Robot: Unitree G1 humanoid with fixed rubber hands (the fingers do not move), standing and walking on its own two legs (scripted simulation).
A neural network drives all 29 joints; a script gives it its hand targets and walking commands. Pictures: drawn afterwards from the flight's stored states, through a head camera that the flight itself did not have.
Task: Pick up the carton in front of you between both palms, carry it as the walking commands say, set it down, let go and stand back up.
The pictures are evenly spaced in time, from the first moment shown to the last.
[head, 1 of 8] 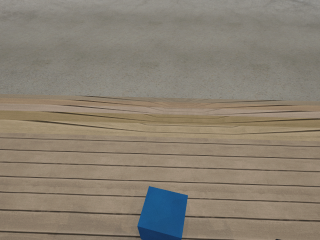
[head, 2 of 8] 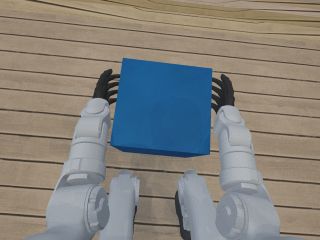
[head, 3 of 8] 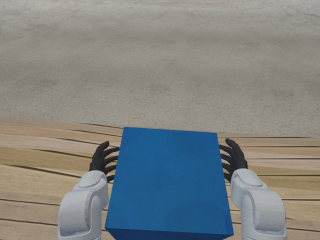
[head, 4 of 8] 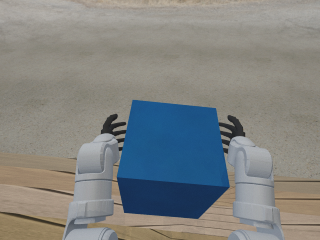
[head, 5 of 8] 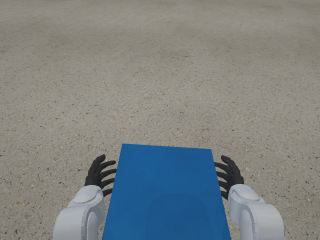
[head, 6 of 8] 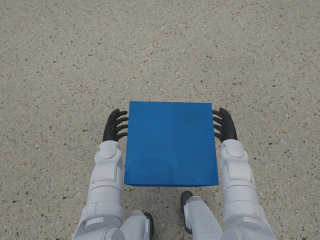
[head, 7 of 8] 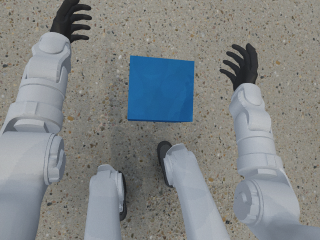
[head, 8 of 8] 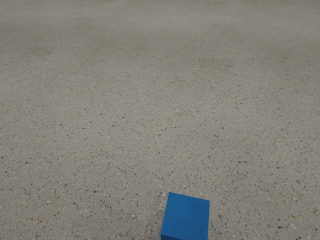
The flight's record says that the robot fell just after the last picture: no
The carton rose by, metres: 0.69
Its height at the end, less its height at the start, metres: -1.00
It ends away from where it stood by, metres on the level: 4.00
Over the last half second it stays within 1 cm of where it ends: yes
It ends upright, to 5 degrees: yes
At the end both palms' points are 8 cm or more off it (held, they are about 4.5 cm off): yes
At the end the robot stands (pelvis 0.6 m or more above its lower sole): yes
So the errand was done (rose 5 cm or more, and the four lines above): yes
